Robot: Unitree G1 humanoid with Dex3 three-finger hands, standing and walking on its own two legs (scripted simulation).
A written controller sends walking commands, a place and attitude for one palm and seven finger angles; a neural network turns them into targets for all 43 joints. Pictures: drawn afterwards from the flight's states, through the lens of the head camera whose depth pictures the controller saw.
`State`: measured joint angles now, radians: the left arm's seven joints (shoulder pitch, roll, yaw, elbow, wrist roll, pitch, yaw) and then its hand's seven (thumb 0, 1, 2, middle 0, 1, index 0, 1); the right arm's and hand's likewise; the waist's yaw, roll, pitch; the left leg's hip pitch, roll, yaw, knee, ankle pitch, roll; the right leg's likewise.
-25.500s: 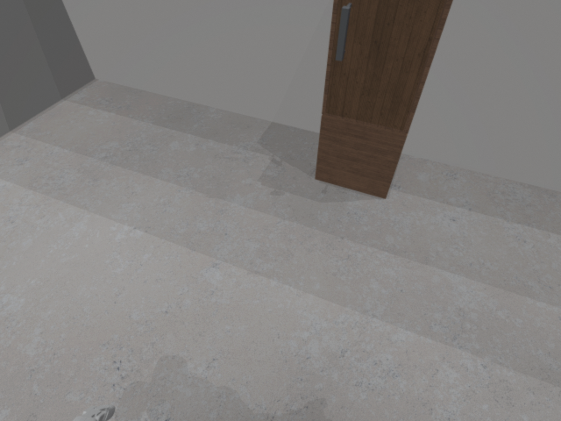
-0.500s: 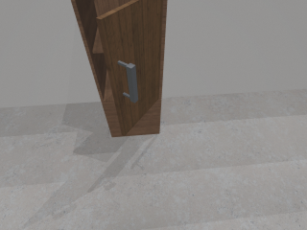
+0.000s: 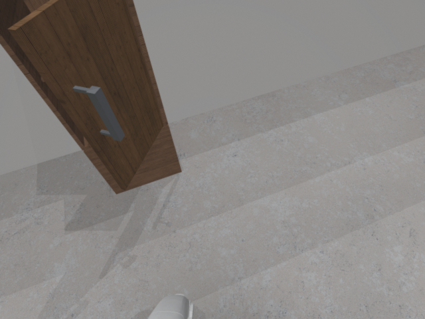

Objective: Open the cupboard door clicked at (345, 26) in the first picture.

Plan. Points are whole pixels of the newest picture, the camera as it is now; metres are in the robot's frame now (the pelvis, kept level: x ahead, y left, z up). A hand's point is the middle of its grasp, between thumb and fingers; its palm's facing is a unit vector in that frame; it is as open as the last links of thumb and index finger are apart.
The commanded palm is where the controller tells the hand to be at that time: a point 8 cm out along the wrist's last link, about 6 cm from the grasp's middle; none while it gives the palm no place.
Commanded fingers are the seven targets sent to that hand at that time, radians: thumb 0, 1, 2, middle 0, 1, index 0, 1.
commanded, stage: walk to a spot facing it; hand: left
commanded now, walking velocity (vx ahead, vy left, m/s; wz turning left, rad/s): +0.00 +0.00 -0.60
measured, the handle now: (100, 114) +0.56 +0.35 +0.01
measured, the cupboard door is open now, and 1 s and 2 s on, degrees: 51 51 51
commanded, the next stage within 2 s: none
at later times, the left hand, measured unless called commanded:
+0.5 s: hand (127, 304) +0.16 +0.22 -0.17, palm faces -0.22 -0.95 -0.23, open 7.4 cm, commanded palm none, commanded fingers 0.00 0.90 0.90 -0.20 -0.30 -0.20 -0.30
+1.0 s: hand (180, 258) +0.26 +0.12 -0.19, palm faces -0.54 -0.83 -0.16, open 7.4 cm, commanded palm none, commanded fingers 0.00 0.90 0.90 -0.20 -0.30 -0.20 -0.30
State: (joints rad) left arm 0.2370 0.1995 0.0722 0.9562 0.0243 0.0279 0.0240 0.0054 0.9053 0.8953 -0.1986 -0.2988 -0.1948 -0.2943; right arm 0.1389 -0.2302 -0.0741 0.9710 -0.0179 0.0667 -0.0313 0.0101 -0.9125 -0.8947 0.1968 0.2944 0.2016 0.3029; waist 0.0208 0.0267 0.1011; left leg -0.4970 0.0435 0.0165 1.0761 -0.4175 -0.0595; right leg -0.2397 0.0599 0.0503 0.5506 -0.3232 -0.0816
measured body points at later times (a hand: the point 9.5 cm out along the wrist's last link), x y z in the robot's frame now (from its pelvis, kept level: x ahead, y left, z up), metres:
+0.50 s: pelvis +0.03 +0.03 +0.00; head +0.10 +0.03 +0.45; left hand +0.17 +0.27 -0.15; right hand +0.04 -0.23 -0.13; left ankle +0.03 +0.16 -0.74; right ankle -0.03 -0.10 -0.67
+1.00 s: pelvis +0.13 -0.02 -0.01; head +0.17 -0.02 +0.44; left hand +0.29 +0.16 -0.17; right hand +0.05 -0.28 -0.13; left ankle +0.21 +0.05 -0.74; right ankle +0.00 -0.10 -0.71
